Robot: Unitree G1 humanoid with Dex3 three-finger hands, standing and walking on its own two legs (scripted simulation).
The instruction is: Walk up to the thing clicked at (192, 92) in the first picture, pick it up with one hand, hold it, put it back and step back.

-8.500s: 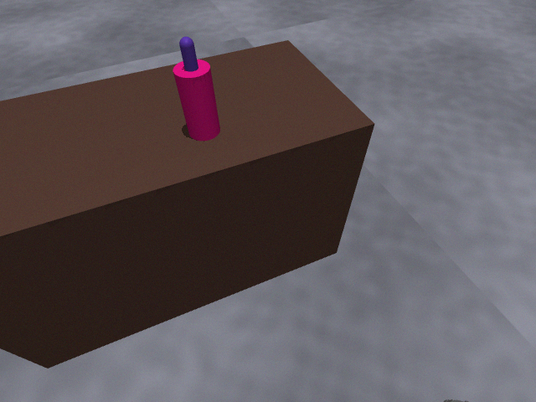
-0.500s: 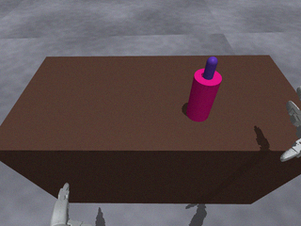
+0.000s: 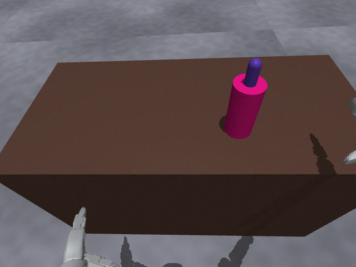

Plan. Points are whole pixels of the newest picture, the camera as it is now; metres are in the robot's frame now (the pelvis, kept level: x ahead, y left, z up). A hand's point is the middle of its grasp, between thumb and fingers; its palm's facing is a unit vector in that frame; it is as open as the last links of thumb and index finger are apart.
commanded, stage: go down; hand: right
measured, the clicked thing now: (245, 99) +0.51 -0.14 +0.06
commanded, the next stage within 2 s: approach in 1.80 s
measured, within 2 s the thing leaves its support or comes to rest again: neither
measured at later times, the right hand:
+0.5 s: hand (350, 111) +0.41 -0.34 +0.12, palm faces +0.08 +1.00 +0.02, open 17.6 cm
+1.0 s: hand (348, 102) +0.44 -0.35 +0.12, palm faces +0.09 +1.00 +0.02, open 17.6 cm
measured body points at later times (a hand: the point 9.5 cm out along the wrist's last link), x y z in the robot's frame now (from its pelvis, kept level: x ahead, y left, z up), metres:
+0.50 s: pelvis +0.00 +0.00 -0.01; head +0.06 -0.03 +0.43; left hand +0.15 +0.26 -0.07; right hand +0.40 -0.39 +0.12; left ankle +0.00 +0.14 -0.73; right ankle +0.00 -0.13 -0.73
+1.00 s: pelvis +0.00 -0.01 -0.02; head +0.07 -0.04 +0.42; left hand +0.14 +0.26 -0.07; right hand +0.43 -0.40 +0.12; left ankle +0.00 +0.14 -0.73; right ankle +0.00 -0.13 -0.73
